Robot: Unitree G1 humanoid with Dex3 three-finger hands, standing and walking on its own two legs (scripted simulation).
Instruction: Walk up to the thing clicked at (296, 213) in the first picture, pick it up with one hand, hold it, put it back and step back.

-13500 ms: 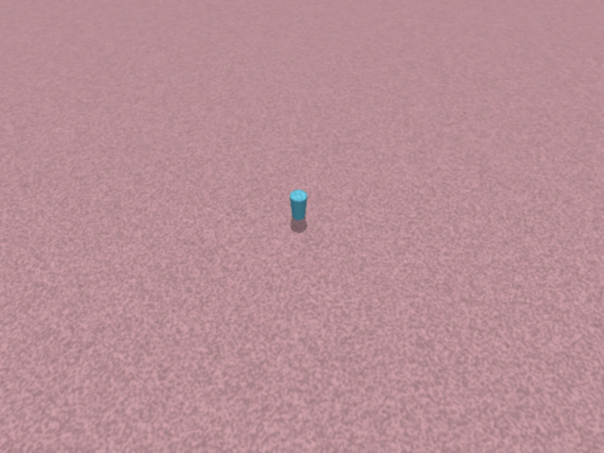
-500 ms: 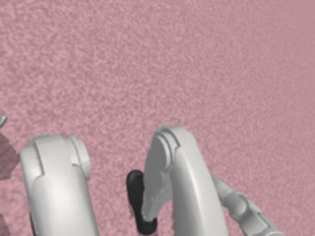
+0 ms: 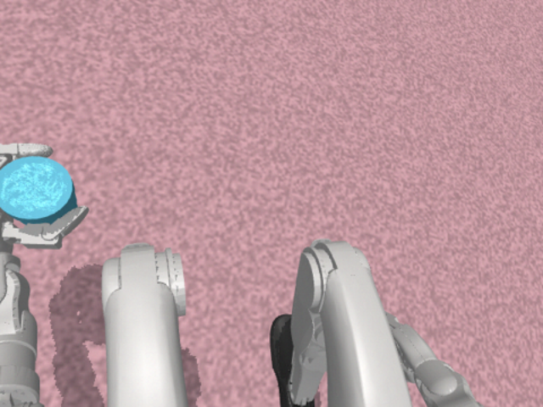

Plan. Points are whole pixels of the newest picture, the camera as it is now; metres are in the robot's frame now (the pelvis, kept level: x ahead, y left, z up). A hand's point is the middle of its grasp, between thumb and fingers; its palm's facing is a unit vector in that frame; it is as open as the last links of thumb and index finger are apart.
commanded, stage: settle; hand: left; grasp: from the side
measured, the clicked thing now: (46, 203) +0.38 +0.30 -0.10
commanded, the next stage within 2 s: lift in 1.02 s
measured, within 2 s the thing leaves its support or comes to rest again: neither
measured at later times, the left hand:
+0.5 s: hand (36, 175) +0.38 +0.29 -0.01, palm faces +0.31 -0.95 -0.05, open 9.9 cm
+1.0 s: hand (28, 161) +0.39 +0.29 +0.02, palm faces +0.31 -0.95 -0.06, open 9.9 cm
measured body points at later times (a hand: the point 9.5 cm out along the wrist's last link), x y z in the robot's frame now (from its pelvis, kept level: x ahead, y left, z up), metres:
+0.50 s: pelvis +0.01 -0.01 +0.03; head +0.21 +0.07 +0.43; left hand +0.36 +0.34 +0.00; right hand +0.21 -0.26 -0.09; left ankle +0.08 +0.13 -0.28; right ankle +0.11 -0.13 -0.28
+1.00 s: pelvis +0.01 -0.01 +0.06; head +0.20 +0.06 +0.46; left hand +0.36 +0.34 +0.03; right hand +0.20 -0.25 -0.07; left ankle +0.08 +0.13 -0.28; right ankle +0.11 -0.13 -0.28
